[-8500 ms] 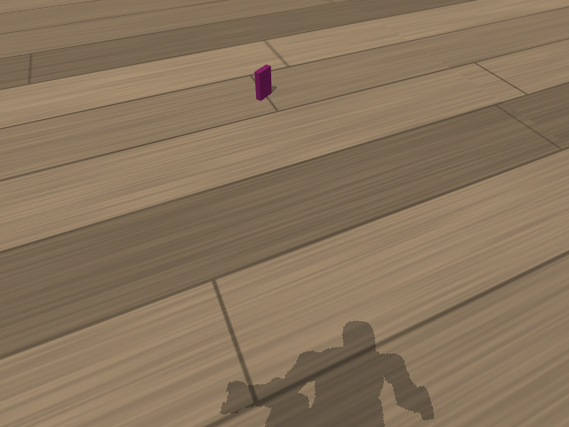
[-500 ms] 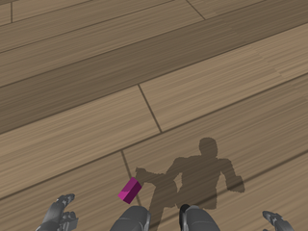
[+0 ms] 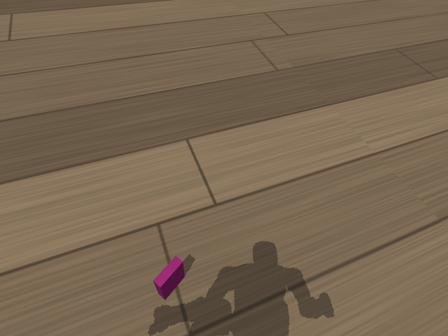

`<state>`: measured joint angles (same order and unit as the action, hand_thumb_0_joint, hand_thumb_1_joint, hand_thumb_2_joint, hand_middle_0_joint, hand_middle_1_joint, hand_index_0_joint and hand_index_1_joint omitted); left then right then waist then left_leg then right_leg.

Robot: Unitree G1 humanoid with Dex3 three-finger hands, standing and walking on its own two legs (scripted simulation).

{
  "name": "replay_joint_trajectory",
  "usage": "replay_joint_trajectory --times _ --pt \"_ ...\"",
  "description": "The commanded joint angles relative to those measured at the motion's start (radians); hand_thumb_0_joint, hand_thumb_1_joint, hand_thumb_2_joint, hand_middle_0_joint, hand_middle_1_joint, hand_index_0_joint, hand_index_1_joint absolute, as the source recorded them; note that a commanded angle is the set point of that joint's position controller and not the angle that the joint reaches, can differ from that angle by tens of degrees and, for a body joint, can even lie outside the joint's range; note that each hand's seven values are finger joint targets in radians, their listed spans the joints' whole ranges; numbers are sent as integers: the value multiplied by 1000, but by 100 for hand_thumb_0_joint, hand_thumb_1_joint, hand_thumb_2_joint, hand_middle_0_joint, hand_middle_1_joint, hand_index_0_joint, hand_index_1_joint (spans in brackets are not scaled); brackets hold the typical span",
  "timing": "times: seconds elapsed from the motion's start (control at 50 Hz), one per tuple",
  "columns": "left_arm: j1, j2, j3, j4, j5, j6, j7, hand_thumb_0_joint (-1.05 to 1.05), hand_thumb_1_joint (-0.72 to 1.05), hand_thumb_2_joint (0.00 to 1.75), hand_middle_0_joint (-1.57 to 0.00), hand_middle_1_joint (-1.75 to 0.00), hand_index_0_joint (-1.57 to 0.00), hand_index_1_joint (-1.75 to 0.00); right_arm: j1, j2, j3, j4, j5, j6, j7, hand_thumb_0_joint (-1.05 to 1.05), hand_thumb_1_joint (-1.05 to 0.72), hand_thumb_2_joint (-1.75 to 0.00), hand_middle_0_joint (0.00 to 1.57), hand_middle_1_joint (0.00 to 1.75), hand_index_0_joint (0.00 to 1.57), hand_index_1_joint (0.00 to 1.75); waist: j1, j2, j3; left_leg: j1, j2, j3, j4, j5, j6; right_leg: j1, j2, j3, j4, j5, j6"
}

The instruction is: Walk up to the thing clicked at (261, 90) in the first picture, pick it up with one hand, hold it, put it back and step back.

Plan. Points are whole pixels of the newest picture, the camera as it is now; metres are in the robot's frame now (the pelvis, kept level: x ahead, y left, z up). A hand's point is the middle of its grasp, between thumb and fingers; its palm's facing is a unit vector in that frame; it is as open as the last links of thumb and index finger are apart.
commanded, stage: walk up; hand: left
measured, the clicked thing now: (170, 278) +0.40 +0.18 -0.68
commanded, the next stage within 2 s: none
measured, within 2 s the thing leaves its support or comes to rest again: neither
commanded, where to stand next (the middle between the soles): +0.10 +0.00 m, yaw -2 degrees
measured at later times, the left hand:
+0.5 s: hand out of the picture +0.07 +0.26 -0.13, palm faces +0.01 -0.90 -0.43, open 7.4 cm
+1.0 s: hand out of the picture +0.09 +0.27 -0.15, palm faces -0.06 -0.87 -0.49, open 7.4 cm
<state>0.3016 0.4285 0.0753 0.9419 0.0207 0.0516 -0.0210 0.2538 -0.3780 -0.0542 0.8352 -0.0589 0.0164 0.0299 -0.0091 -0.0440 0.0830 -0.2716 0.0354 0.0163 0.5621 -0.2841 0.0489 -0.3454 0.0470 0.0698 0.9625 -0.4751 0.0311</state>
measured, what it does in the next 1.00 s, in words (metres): steps on the spot: right foot, then left foot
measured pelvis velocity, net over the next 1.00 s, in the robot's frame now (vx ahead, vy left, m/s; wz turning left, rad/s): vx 0.02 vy -0.02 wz -0.06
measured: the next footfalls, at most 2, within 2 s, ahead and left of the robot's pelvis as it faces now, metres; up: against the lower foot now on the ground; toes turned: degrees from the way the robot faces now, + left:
right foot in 0.12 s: +0.00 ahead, -0.14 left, +0.00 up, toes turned -3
left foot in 0.54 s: +0.20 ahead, +0.11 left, +0.00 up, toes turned +1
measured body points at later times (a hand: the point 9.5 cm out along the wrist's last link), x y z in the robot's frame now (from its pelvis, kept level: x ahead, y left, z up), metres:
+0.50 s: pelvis +0.05 -0.02 +0.00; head +0.07 -0.04 +0.44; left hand +0.06 +0.30 -0.11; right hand +0.11 -0.33 -0.14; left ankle +0.18 +0.12 -0.72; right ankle -0.04 -0.13 -0.74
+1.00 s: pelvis +0.02 -0.02 -0.03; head +0.07 -0.05 +0.41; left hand +0.10 +0.31 -0.12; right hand +0.17 -0.33 -0.16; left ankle +0.13 +0.11 -0.71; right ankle +0.05 -0.11 -0.74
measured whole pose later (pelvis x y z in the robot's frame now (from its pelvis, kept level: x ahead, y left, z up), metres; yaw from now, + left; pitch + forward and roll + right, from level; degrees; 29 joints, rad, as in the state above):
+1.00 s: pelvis +0.02 -0.02 -0.03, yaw -3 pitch -4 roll +1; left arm 0.23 0.39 0.06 0.85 0.04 0.02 0.02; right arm 0.05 -0.40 -0.06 0.80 0.00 0.09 -0.01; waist 0.04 0.06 0.19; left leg -0.54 -0.03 -0.03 0.95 -0.46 0.02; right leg -0.37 0.00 -0.03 0.82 -0.39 -0.05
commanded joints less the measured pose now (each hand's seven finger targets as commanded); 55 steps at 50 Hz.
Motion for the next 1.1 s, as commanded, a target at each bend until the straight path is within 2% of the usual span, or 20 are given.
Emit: replay_joint_trajectory --times 0.0,0.08,0.1,0.12,0.16,0.28,0.44,0.5,0.54,0.56,0.58,0.64,0.68,0.78,0.86,0.9,0.92,0.94,1.02,1.08 --pt "-146 189 44 -144 10 -91 -4 0 90 90 -20 -30 -20 -30 101 -321 -103 -65 5 -25 -5 0 -90 -90 20 30 20 30 -103 238 -64 331 253 -353 -249 -298 214 -182 -50 -31 -306 -141 -21" --pt "137 150 45 -42 3 -118 -2 0 90 90 -20 -30 -20 -30 -43 -297 -87 -113 15 -14 10 0 -90 -90 20 30 20 30 56 200 -2 -29 157 -178 -148 -292 136 229 -15 -140 -618 125 -87" --pt "244 191 59 -9 4 -122 4 0 90 90 -20 -30 -20 -30 -88 -241 -71 -136 24 -11 10 0 -90 -90 20 30 20 30 108 56 -3 -177 86 -106 20 -316 83 381 -51 -48 -681 157 -97" --pt "312 274 84 -5 17 -126 12 0 90 90 -20 -30 -20 -30 -122 -171 -50 -168 35 -12 14 0 -90 -90 20 30 20 30 141 -169 10 -430 -48 5 330 -326 6 480 -237 323 -771 -129 -143" --pt "126 344 90 -92 21 -126 17 0 90 90 -20 -30 -20 -30 -127 -258 -75 -160 39 -9 9 0 -90 -90 20 30 20 30 85 -72 183 -474 -28 -180 445 -193 -24 166 -461 624 -916 -546 -234" --pt "79 227 58 -128 -7 -161 32 0 90 90 -20 -30 -20 -30 28 -228 -65 -64 54 -26 39 0 -90 -90 20 30 20 30 8 -81 109 -331 -32 -166 396 83 -61 243 -242 86 -793 245 -121" --pt "56 186 28 -163 -16 -120 41 0 90 90 -20 -30 -20 -30 -97 -156 -38 -67 46 -36 12 0 -90 -90 20 30 20 30 72 -129 55 -62 -26 4 86 181 -47 165 -225 -77 -559 791 -160" --pt "0 191 13 -173 -38 -102 56 0 90 90 -20 -30 -20 -30 -29 -159 -39 -23 41 -40 -10 0 -90 -90 20 30 20 30 12 -61 -4 111 -42 36 -58 287 -1 134 -222 -66 -383 867 -139" --pt "61 135 -1 -190 -51 -110 60 0 90 90 -20 -30 -20 -30 104 -281 -74 -3 30 -49 -29 0 -90 -90 20 30 20 30 -51 218 -175 345 129 -149 -106 781 90 71 -78 -83 -13 579 -55" --pt "144 91 -8 -168 -72 -100 68 0 90 90 -20 -30 -20 -30 77 -286 -68 -22 33 -52 -35 0 -90 -90 20 30 20 30 -8 314 -290 497 303 -407 -34 1032 217 -68 66 -32 159 -124 -30" --pt "128 127 -4 -135 -59 -78 79 0 90 90 -20 -30 -20 -30 52 -261 -67 -26 56 -47 -39 0 -90 -90 20 30 20 30 -16 268 -310 374 337 -456 -87 845 283 0 -3 22 206 -168 -50" --pt "86 174 4 -111 -49 -64 65 0 90 90 -20 -30 -20 -30 -107 -210 -47 -64 51 -19 -44 0 -90 -90 20 30 20 30 19 196 -177 89 200 -195 -166 353 151 28 -54 51 144 -109 -68" --pt "90 171 3 -89 -46 -55 62 0 90 90 -20 -30 -20 -30 -137 -227 -57 -79 43 -6 -39 0 -90 -90 20 30 20 30 14 228 -104 21 166 -158 -191 197 142 5 -40 -12 110 -53 -56" --pt "77 136 11 -76 -42 -62 82 0 90 90 -20 -30 -20 -30 -149 -222 -62 -101 32 20 -30 0 -90 -90 20 30 20 30 4 269 -96 29 247 -183 -82 588 227 -21 -56 -84 -19 -37 -19" --pt "118 121 35 -78 -16 -48 65 0 90 90 -20 -30 -20 -30 -209 -237 -67 -130 55 39 -37 0 -90 -90 20 30 20 30 51 203 -174 -68 225 -173 21 457 146 128 -44 -112 -256 175 -51" --pt "113 182 53 -103 17 -48 56 0 90 90 -20 -30 -20 -30 -228 -176 -52 -147 72 47 -38 0 -90 -90 20 30 20 30 77 -45 -121 -221 103 -111 189 75 42 103 -181 130 -463 185 -114" --pt "12 275 70 -155 28 -50 53 0 90 90 -20 -30 -20 -30 -199 -136 -47 -145 73 52 -43 0 -90 -90 20 30 20 30 50 -271 -43 -332 -105 -35 419 -295 -31 4 -414 466 -653 198 -204" --pt "-76 341 77 -198 36 -53 52 0 90 90 -20 -30 -20 -30 -208 -195 -67 -132 63 59 -60 0 -90 -90 20 30 20 30 66 -237 -22 -234 -126 -181 640 -386 -33 -174 -509 540 -677 263 -344" --pt "-188 188 55 -213 23 -63 56 0 90 90 -20 -30 -20 -30 -60 -211 -74 -45 74 43 -43 0 -90 -90 20 30 20 30 -15 -79 -61 -252 -160 -194 772 -154 -54 -36 -271 166 -562 285 -220" --pt "-108 156 56 -212 36 -76 43 0 90 90 -20 -30 -20 -30 -20 -225 -53 -22 67 2 -39 0 -90 -90 20 30 20 30 51 -97 -194 -280 -101 -125 546 -142 -80 262 -242 179 -585 -86 -203"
